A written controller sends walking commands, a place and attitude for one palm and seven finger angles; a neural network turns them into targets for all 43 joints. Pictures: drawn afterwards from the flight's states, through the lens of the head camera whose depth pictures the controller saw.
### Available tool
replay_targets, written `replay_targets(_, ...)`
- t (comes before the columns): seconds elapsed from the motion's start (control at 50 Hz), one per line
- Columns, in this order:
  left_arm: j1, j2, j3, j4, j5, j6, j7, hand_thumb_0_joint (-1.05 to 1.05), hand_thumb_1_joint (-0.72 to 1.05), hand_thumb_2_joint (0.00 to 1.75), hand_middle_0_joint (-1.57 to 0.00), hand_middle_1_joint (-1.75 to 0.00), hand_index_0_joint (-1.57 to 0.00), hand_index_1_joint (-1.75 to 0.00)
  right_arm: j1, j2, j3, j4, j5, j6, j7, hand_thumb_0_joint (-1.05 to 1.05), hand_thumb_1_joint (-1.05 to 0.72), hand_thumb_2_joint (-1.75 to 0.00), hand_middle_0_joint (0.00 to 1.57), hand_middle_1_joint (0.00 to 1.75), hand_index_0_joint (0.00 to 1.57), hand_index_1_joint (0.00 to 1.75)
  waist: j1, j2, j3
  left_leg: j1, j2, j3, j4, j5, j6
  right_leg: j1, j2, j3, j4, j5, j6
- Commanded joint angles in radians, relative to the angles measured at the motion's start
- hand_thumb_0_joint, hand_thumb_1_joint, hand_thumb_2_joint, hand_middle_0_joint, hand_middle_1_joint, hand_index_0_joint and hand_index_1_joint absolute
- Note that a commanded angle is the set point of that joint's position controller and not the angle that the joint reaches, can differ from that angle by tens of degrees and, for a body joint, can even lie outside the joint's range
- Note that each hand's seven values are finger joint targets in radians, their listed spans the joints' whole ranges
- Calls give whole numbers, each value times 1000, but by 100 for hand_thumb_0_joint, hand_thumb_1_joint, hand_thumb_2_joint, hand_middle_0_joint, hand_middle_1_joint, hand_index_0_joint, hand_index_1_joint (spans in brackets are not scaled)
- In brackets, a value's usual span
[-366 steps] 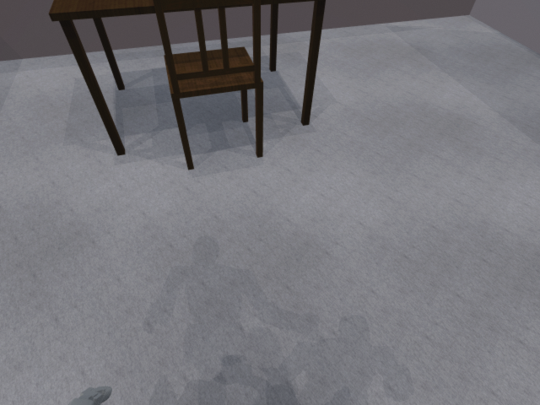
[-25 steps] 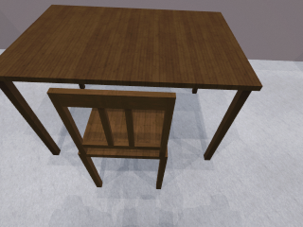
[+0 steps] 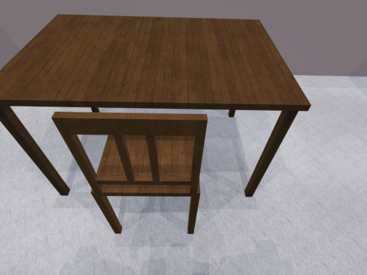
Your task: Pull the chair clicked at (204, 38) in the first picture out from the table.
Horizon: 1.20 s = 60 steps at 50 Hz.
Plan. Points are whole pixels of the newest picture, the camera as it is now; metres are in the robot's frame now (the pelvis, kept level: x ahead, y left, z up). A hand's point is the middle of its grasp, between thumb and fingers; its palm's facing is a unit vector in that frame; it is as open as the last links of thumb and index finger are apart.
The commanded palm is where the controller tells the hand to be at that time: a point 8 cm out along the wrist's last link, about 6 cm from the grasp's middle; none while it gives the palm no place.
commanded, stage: look again from close up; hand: left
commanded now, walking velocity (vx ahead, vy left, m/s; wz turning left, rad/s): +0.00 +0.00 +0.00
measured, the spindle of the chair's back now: (125, 158) +0.47 +0.21 -0.10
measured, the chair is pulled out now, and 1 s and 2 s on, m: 0.00 0.00 0.00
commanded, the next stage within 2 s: raise the hand toward the chair's back in 1.02 s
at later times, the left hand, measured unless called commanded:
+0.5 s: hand out of the picture +0.00 +0.18 -0.18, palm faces +0.02 -0.98 -0.18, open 7.3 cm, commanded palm none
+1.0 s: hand out of the picture -0.01 +0.19 -0.17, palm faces +0.02 -0.98 -0.18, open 7.3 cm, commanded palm none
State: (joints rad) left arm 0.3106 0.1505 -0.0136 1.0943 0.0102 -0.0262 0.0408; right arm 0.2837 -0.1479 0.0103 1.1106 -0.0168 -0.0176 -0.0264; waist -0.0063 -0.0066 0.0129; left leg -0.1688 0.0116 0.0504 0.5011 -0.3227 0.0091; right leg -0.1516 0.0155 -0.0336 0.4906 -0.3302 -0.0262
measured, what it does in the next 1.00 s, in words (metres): stands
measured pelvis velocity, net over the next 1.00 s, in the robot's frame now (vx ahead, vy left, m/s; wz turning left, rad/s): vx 0.00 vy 0.03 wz -0.01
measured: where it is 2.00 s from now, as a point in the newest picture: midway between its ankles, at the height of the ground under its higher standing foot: outside the picture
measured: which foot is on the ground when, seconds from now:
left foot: down 0.00-1.00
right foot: down 0.00-1.00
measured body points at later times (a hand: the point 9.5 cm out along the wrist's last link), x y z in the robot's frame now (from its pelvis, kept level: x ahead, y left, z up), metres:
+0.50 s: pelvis +0.01 +0.02 +0.00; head +0.02 +0.03 +0.45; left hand +0.01 +0.23 -0.16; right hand +0.01 -0.20 -0.15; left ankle -0.03 +0.11 -0.74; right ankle -0.04 -0.10 -0.74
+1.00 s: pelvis +0.00 +0.03 +0.00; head +0.00 +0.03 +0.45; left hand -0.01 +0.24 -0.16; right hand -0.01 -0.19 -0.15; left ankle -0.03 +0.11 -0.74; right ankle -0.04 -0.10 -0.74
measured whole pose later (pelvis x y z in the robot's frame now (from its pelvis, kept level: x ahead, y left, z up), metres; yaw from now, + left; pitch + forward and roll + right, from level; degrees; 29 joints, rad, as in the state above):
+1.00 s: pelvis +0.00 +0.03 +0.00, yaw -1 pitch -1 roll +0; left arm 0.32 0.15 -0.01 1.12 0.01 -0.01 0.04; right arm 0.29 -0.14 0.02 1.15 -0.01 -0.03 -0.03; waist 0.00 -0.02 0.02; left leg -0.11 -0.03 0.08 0.41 -0.28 0.05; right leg -0.11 -0.03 -0.01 0.43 -0.30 0.02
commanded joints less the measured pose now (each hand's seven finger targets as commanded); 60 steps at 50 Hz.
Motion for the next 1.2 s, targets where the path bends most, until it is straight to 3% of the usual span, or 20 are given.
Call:
replay_targets(0.0,74,100,20,-32,-1,-9,4,0,90,90,-20,-30,-20,-30,55,-92,-7,-18,6,-15,-6,0,-90,-90,20,30,20,30,4,15,50,-25,82,-76,-90,218,29,-30,-109,96,-83,270,-19)
replay_targets(0.1,75,107,23,-34,-2,-10,5,0,90,90,-20,-30,-20,-30,55,-98,-6,-6,7,-19,-9,0,-90,-90,20,30,20,30,6,7,7,2,85,-76,-83,296,29,7,-116,87,-69,363,-16)
replay_targets(0.2,76,106,23,-28,-2,-8,7,0,90,90,-20,-30,-20,-30,56,-96,-7,6,8,-19,-12,0,-90,-90,20,30,20,30,7,16,7,22,87,-76,-84,360,29,12,-118,80,-62,407,-13)
replay_targets(0.36,76,98,22,-20,0,-4,9,0,90,90,-20,-30,-20,-30,52,-90,-7,19,10,-19,-15,0,-90,-90,20,30,20,30,9,4,44,30,91,-75,-111,372,33,-3,-118,73,-79,379,-6)
replay_targets(0.42,78,97,22,-17,-1,-3,10,0,90,90,-20,-30,-20,-30,57,-98,-8,18,8,-20,-15,0,-90,-90,20,30,20,30,6,10,22,48,92,-78,-112,386,33,3,-120,77,-75,383,-6)
replay_targets(0.56,75,93,20,-13,0,2,7,0,90,90,-20,-30,-20,-30,46,-94,-6,18,9,-18,-14,0,-90,-90,20,30,20,30,9,13,63,27,91,-80,-140,328,37,-17,-115,79,-98,309,-2)
replay_targets(0.72,81,94,21,-8,0,1,8,0,90,90,-20,-30,-20,-30,59,-101,-6,18,9,-24,-15,0,-90,-90,20,30,20,30,9,9,14,60,93,-83,-136,383,38,2,-122,77,-90,337,1)
replay_targets(0.8,83,91,21,-5,1,2,9,0,90,90,-20,-30,-20,-30,62,-99,-6,21,10,-23,-16,0,-90,-90,20,30,20,30,8,13,29,54,92,-83,-139,390,37,-2,-121,77,-90,339,1)
replay_targets(1.08,94,82,16,2,2,5,8,0,90,90,-20,-30,-20,-30,71,-89,-3,24,11,-19,-12,0,-90,-90,20,30,20,30,10,-1,88,14,88,-89,-175,256,38,-36,-120,85,-125,235,4)
replay_targets(1.1,112,114,12,20,22,-24,43,0,90,90,-20,-30,-20,-30,0,-132,-9,-57,16,-27,-1,0,-90,-90,20,30,20,30,22,-31,132,-72,101,-69,39,581,3,-93,-155,107,-87,615,24)
replay_targets(1.12,-589,324,126,-1519,-182,-216,29,0,88,89,-20,-30,-20,-30,39,-298,-50,-395,62,-162,-41,0,-90,-90,20,30,20,30,-91,148,-387,253,27,-94,-57,689,-12,-26,-50,5,14,523,7)
replay_targets(1.14,-214,228,93,-1241,-101,-143,66,0,85,88,-20,-29,-20,-29,-66,-195,-11,-340,51,-254,-62,0,-90,-90,20,30,20,30,-7,301,-363,317,86,-74,-105,821,-9,-110,-20,-4,98,192,-11)
replay_targets(1.16,-180,192,53,-1187,-108,-85,112,0,83,87,-19,-29,-19,-29,-60,-188,-30,-278,64,-294,-59,0,-90,-90,20,30,20,30,-34,269,-313,217,61,-73,-87,693,-38,-184,-21,-21,121,68,2)
replay_targets(1.18,102,-50,-50,-950,-128,7,102,0,81,86,-19,-29,-19,-29,-21,-157,-38,-263,64,-291,-48,0,-90,-90,20,30,20,30,-44,116,-158,110,65,-96,-105,599,-33,-245,-25,-45,125,20,12)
